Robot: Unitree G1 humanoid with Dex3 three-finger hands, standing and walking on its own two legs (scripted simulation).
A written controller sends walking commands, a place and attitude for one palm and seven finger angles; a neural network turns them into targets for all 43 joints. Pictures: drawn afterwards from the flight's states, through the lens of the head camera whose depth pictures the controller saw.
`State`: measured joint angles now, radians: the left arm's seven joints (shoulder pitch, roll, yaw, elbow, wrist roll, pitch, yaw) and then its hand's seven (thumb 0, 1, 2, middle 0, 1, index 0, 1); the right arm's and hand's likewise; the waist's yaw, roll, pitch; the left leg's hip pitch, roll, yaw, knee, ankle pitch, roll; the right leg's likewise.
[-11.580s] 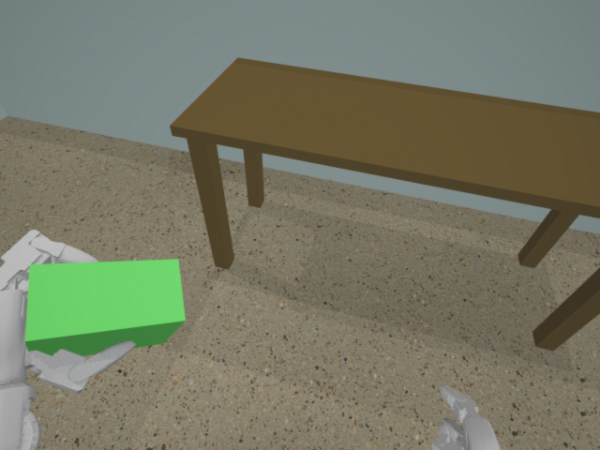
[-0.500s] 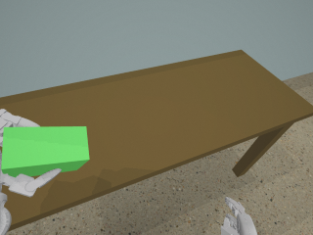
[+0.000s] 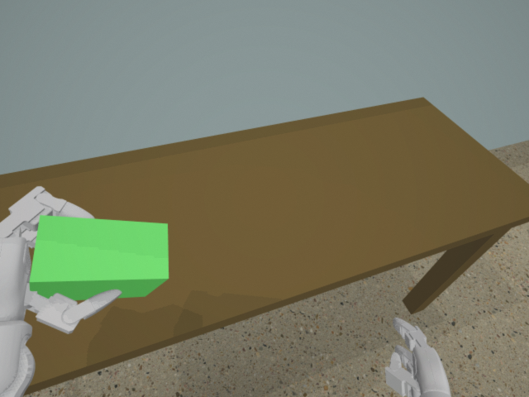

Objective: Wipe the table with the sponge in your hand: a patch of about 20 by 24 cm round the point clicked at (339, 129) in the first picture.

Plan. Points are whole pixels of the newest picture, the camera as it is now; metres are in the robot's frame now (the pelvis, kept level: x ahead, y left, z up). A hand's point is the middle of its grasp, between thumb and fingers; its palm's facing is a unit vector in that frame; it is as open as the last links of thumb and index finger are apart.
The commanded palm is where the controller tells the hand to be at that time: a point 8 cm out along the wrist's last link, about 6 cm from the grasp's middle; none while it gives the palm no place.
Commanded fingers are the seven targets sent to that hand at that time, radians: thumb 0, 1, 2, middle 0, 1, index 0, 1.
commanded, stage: come to a stop and stand still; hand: left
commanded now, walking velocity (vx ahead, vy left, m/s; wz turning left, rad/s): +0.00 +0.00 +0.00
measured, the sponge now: (120, 262) +0.23 +0.21 +0.13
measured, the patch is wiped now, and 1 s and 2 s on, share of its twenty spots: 0.00 0.00 0.00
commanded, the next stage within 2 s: look again from close up in 0.78 s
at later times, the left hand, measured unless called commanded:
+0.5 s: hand (48, 242) +0.24 +0.28 +0.15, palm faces +0.36 -0.85 -0.39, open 10.8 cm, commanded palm +0.17 +0.31 +0.17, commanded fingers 0.00 0.10 1.30 -1.20 -1.60 -1.20 -1.60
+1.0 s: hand (42, 252) +0.23 +0.29 +0.15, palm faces +0.35 -0.86 -0.37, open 10.7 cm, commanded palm +0.17 +0.32 +0.17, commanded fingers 0.00 0.10 1.30 -1.20 -1.60 -1.20 -1.60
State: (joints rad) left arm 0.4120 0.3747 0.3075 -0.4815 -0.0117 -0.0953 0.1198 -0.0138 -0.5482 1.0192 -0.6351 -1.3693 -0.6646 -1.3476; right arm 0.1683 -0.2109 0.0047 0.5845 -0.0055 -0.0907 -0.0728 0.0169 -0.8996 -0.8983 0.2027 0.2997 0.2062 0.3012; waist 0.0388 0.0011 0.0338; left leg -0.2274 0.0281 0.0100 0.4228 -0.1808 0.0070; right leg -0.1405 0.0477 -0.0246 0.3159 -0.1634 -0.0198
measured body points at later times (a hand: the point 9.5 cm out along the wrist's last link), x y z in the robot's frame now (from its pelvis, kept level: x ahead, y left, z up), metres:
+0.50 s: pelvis +0.01 +0.03 +0.00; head +0.05 +0.06 +0.44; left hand +0.21 +0.33 +0.17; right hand +0.17 -0.19 -0.08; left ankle +0.03 +0.11 -0.75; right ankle +0.00 -0.11 -0.75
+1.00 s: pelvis +0.01 +0.04 +0.00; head +0.03 +0.07 +0.45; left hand +0.20 +0.33 +0.17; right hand +0.19 -0.18 -0.07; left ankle +0.03 +0.11 -0.75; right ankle +0.00 -0.10 -0.75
